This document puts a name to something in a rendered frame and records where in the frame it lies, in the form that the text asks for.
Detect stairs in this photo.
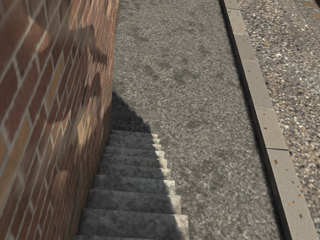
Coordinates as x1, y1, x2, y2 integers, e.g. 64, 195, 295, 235
71, 129, 190, 240

